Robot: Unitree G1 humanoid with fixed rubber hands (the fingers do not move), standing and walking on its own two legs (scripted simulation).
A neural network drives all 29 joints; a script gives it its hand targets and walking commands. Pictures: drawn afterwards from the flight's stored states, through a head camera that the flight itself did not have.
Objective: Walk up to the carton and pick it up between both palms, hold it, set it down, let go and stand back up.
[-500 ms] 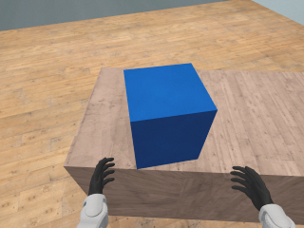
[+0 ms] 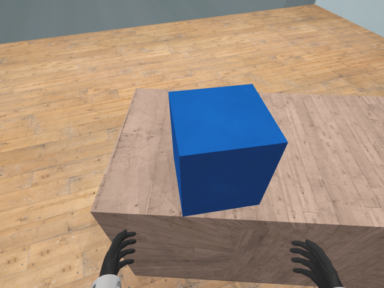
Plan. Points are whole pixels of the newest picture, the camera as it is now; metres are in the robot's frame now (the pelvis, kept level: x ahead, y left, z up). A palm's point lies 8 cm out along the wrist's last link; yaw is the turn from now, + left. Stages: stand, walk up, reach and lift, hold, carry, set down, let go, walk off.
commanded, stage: set down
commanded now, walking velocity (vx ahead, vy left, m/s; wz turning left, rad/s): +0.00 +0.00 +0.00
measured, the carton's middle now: (216, 151) +0.44 -0.02 +0.02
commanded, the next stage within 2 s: let go in 0.24 s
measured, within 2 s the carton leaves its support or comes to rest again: neither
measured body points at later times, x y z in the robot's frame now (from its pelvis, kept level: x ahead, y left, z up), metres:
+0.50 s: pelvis +0.00 +0.01 +0.00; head +0.02 +0.01 +0.45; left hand +0.16 +0.22 -0.09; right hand +0.17 -0.23 -0.09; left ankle -0.02 +0.12 -0.75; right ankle +0.01 -0.11 -0.75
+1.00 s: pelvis +0.00 +0.01 -0.01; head -0.03 +0.02 +0.44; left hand +0.11 +0.26 -0.13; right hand +0.11 -0.24 -0.12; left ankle -0.02 +0.12 -0.75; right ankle +0.01 -0.11 -0.75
